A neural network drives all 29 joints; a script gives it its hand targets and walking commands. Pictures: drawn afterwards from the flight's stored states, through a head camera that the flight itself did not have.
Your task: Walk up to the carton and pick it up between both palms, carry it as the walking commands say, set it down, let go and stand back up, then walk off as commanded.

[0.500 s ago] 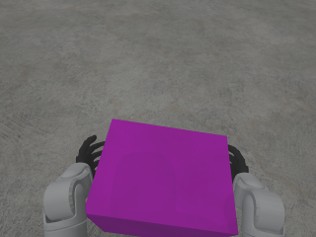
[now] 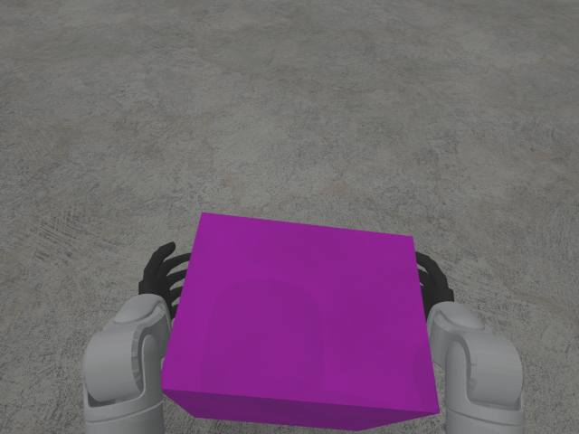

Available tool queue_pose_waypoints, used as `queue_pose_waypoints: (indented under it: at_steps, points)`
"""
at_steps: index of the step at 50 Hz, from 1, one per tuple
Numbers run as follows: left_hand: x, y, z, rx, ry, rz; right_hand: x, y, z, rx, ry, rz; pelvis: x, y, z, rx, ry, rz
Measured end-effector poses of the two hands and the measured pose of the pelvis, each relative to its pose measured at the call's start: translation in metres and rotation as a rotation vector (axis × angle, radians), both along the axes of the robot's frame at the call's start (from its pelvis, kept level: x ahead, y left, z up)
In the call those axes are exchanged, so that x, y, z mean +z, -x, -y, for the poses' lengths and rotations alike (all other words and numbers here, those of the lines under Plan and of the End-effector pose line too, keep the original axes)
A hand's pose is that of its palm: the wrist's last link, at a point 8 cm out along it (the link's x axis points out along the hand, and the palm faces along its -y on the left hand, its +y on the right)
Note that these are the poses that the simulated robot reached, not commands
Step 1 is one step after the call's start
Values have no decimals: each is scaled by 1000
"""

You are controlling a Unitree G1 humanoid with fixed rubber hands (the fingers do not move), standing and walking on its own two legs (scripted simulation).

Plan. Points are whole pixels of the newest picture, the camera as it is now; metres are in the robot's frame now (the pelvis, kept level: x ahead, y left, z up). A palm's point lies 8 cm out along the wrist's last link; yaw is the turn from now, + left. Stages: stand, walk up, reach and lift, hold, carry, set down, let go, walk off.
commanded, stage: carry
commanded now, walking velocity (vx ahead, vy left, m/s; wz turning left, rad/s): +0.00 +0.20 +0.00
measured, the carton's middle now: (291, 337) +0.24 +0.00 +0.01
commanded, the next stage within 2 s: none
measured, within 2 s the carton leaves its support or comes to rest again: neither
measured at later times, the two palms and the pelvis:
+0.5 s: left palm (37, 341) +0.21 +0.28 +0.09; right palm (353, 370) +0.18 -0.06 +0.07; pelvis -0.05 +0.12 +0.01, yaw -1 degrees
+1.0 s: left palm out of the picture +0.18 +0.32 +0.11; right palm (324, 391) +0.15 -0.02 +0.11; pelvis -0.08 +0.15 +0.03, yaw -3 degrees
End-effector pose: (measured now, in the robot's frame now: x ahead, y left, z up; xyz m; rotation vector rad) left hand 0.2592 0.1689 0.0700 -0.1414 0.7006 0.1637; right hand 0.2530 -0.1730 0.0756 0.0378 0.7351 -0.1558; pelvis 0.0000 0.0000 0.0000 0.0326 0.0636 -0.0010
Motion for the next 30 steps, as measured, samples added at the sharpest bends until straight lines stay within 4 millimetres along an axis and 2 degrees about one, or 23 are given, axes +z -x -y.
queue_pose_waypoints:
  at_steps: [4, 7, 12, 16, 21, 25, 30]
  points:
    - [-15, 22, -41, 45, 46, -74, -6, 12, -42, 14, 10, -73, 6, 10, -23, -6, 44, -11]
    - [-14, 33, -60, 64, 67, -70, -4, 21, -61, 16, 13, -68, 8, 18, -39, -9, 55, -12]
    - [1, 35, -76, 25, 37, -6, 4, 34, -76, -14, -6, -4, 6, 28, -63, -14, 47, -15]
    - [11, 36, -79, -20, -12, 17, 0, 48, -80, -47, -41, 20, 3, 35, -81, -25, 29, -15]
    - [15, 48, -90, -42, -39, -10, -3, 67, -91, -56, -54, -10, 10, 45, -104, -33, 32, 6]
    - [15, 54, -110, -45, -39, -2, -1, 71, -111, -51, -44, -2, 9, 52, -125, -16, 27, 8]
    - [5, 64, -151, -13, -15, -9, 0, 69, -151, -18, -21, -8, 4, 60, -155, -16, 19, 10]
